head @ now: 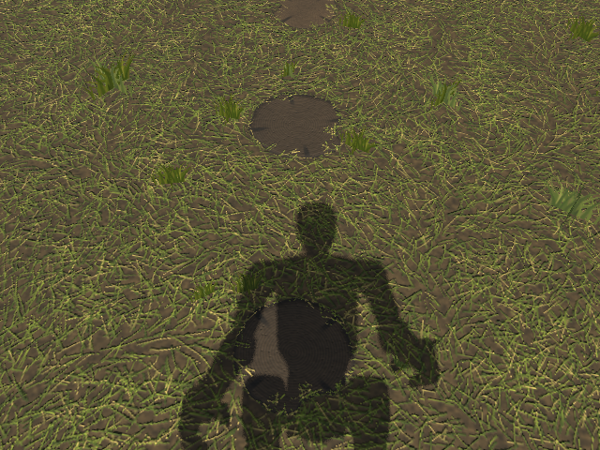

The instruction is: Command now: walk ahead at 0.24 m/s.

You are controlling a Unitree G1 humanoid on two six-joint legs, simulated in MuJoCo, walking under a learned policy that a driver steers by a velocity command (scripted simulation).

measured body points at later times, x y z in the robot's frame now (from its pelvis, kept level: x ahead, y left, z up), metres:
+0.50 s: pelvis +0.10 -0.02 +0.00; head +0.11 -0.03 +0.45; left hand +0.18 +0.24 -0.13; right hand +0.17 -0.26 -0.15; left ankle +0.08 +0.08 -0.73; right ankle +0.13 -0.14 -0.73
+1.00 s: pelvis +0.11 -0.03 +0.00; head +0.11 -0.03 +0.45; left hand +0.17 +0.22 -0.15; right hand +0.12 -0.27 -0.16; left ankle +0.08 +0.08 -0.73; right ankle +0.13 -0.14 -0.73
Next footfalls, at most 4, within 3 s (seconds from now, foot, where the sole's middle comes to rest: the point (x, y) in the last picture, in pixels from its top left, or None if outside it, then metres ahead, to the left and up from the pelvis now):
0.30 right None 0.17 -0.15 -0.77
1.70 left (280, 386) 0.59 0.06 -0.77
2.26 right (377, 272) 0.90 -0.18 -0.77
2.82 left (286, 181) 1.21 0.06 -0.77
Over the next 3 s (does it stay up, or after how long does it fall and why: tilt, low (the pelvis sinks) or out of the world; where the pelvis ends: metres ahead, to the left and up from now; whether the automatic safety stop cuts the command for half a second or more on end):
stays up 1.14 -0.02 0.01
